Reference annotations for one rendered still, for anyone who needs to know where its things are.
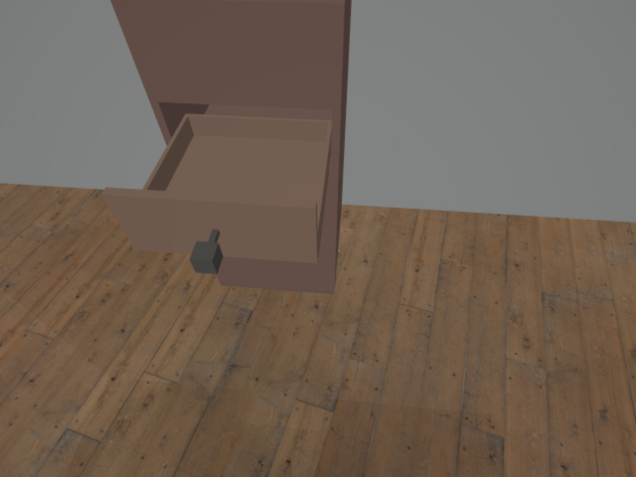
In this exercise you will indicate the drawer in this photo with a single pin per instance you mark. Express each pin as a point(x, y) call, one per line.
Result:
point(261, 181)

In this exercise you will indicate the cabinet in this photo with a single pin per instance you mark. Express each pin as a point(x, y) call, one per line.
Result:
point(259, 58)

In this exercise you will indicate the handle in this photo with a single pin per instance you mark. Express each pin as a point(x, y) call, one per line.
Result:
point(207, 256)

